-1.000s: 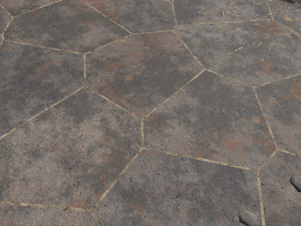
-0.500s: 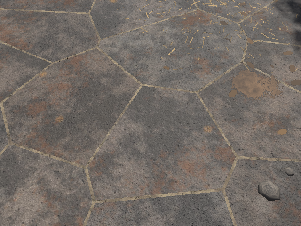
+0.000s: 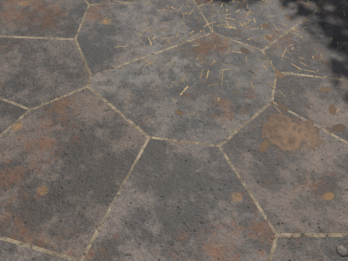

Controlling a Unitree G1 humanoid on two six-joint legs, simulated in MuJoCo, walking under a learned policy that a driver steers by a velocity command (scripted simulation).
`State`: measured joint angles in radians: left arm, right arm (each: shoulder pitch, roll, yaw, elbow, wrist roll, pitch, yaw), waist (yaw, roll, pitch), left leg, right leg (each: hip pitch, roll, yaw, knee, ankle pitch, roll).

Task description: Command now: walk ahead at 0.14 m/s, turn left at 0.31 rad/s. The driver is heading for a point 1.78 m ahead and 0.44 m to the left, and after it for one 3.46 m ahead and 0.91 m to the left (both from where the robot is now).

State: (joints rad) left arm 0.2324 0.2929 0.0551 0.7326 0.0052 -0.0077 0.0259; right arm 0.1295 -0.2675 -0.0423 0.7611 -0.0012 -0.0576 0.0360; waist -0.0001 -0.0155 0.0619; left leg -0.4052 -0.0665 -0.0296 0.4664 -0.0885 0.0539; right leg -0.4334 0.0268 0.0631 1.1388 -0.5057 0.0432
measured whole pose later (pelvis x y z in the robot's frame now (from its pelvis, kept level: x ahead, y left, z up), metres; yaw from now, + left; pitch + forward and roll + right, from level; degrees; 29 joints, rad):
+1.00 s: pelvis +0.06 +0.00 +0.01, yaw +26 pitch +0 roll +0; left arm 0.20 0.29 0.06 0.79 0.00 0.03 0.03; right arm 0.11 -0.23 -0.03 0.73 -0.01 0.02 0.00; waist 0.01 -0.03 0.03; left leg -0.24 -0.05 -0.01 0.48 -0.24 0.05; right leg -0.31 -0.06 0.02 0.66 -0.35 0.08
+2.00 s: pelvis +0.43 +0.10 +0.02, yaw +25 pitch +0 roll -2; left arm 0.34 0.27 0.05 0.87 0.00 -0.09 -0.02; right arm 0.15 -0.30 -0.06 0.78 0.00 -0.06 -0.01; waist 0.06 0.04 0.02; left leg -0.68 0.14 -0.06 0.88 -0.06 -0.01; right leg -0.09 0.09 -0.05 0.23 -0.15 -0.08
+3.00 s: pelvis +0.90 +0.30 +0.00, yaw +5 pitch +2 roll +1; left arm 0.18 0.30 0.07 0.69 0.00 -0.02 -0.02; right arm 0.10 -0.32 -0.06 0.75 -0.01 -0.04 -0.04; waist 0.02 0.02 0.09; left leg -0.59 0.06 -0.08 1.14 -0.41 -0.07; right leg -0.37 0.11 0.04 0.44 -0.11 -0.11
